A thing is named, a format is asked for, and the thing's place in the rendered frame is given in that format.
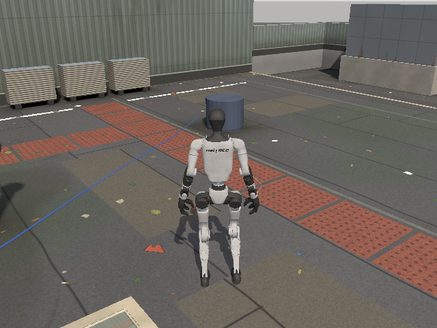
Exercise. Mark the robot left forearm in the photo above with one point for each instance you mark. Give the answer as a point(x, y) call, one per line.
point(186, 185)

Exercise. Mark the robot right forearm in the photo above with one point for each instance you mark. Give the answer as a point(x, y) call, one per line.
point(250, 185)

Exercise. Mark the left robot hand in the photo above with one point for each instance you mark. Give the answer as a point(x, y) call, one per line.
point(182, 206)

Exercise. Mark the right robot hand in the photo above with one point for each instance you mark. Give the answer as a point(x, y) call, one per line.
point(255, 204)

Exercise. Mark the right robot upper arm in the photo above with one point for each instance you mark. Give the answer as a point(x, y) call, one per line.
point(242, 156)

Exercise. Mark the robot right shin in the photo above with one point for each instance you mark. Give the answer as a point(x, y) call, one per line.
point(235, 249)

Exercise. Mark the left robot upper arm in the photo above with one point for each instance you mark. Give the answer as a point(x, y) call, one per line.
point(193, 156)

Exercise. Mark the humanoid robot torso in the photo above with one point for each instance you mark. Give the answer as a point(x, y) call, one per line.
point(217, 164)

